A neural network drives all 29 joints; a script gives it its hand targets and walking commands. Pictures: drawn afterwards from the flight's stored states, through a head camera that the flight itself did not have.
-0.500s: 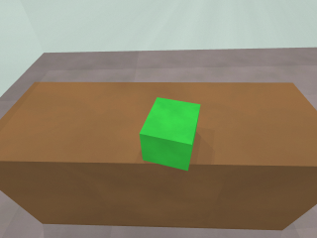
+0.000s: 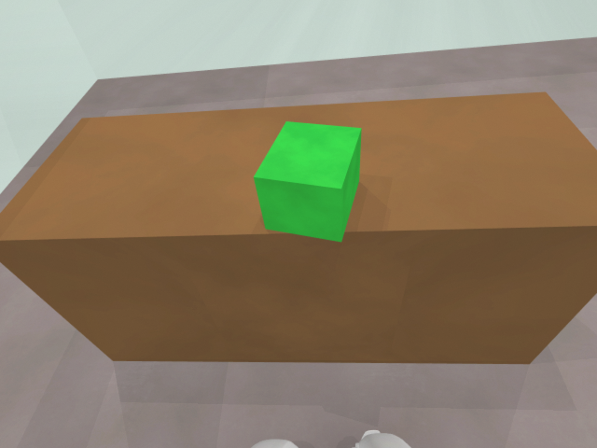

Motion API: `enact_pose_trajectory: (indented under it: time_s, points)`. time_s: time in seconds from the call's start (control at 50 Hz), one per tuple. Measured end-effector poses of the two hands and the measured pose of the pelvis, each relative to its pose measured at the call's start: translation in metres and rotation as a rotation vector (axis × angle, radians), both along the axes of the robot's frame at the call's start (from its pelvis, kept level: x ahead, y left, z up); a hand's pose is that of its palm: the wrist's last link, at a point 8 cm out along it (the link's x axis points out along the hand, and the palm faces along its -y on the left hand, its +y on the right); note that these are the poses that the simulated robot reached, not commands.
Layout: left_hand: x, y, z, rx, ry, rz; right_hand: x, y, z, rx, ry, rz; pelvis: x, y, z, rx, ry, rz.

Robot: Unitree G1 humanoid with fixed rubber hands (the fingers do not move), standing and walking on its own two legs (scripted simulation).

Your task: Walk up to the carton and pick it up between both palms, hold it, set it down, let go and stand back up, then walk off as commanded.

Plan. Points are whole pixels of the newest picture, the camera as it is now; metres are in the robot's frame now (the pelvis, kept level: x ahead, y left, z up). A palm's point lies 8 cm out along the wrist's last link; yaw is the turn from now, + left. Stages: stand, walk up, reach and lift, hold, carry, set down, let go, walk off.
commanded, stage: walk off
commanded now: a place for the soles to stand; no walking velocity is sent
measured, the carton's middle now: (312, 179) +0.62 +0.00 -0.01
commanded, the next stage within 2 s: none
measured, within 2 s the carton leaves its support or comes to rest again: neither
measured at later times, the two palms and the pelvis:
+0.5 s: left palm out of the picture -0.10 +0.38 -0.10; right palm out of the picture -0.11 -0.24 -0.07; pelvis -0.14 +0.08 +0.03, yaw +0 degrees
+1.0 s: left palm out of the picture -0.12 +0.43 -0.12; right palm out of the picture -0.08 -0.20 -0.06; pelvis -0.13 +0.12 +0.01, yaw +2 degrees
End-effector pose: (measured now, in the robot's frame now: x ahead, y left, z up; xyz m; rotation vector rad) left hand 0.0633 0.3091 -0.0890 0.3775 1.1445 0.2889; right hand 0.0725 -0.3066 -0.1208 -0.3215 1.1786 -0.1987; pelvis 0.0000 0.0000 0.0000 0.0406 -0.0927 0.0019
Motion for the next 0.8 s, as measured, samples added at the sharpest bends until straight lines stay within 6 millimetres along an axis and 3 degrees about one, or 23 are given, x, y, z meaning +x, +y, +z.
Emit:
enact_pose_trajectory:
  time_s: [0.12, 0.2, 0.26, 0.32, 0.5, 0.56, 0.62, 0.66, 0.7, 0.8]
  points:
    - [-0.022, 0.021, -0.019, -0.034, -0.029, -0.023, -0.052, 0.022, -0.003, -0.016, 0.017, -0.010, -0.041, 0.025, -0.012, -0.036, -0.003, 0.001]
    - [-0.040, 0.038, -0.037, -0.063, -0.023, -0.052, -0.104, 0.040, -0.004, -0.044, 0.033, -0.040, -0.072, 0.049, -0.021, -0.068, -0.030, 0.002]
    - [-0.057, 0.047, -0.036, -0.080, -0.004, -0.059, -0.140, 0.053, 0.006, -0.055, 0.056, -0.071, -0.088, 0.060, -0.013, -0.092, -0.050, 0.000]
    - [-0.078, 0.053, -0.031, -0.096, 0.015, -0.062, -0.158, 0.060, 0.023, -0.074, 0.061, -0.075, -0.104, 0.069, -0.001, -0.102, -0.037, -0.004]
    - [-0.167, 0.074, -0.010, -0.109, 0.134, -0.005, -0.180, 0.071, 0.054, -0.087, 0.067, -0.004, -0.141, 0.079, 0.027, -0.099, 0.029, -0.008]
    - [-0.208, 0.080, -0.005, -0.093, 0.170, 0.042, -0.179, 0.072, 0.051, -0.080, 0.073, 0.025, -0.150, 0.078, 0.027, -0.081, 0.037, -0.001]
    - [-0.253, 0.087, -0.012, -0.069, 0.212, 0.111, -0.171, 0.073, 0.034, -0.079, 0.054, 0.062, -0.160, 0.079, 0.013, -0.070, 0.016, -0.003]
    - [-0.271, 0.090, -0.012, -0.073, 0.242, 0.141, -0.165, 0.081, 0.034, -0.064, 0.026, 0.058, -0.159, 0.083, 0.014, -0.086, -0.008, 0.000]
    - [-0.277, 0.094, -0.012, -0.077, 0.253, 0.153, -0.158, 0.087, 0.038, -0.057, 0.002, 0.059, -0.157, 0.088, 0.015, -0.083, -0.003, 0.007]
    - [-0.261, 0.111, -0.017, -0.089, 0.226, 0.117, -0.151, 0.103, 0.039, -0.072, -0.010, 0.069, -0.151, 0.107, 0.011, -0.096, 0.039, 0.016]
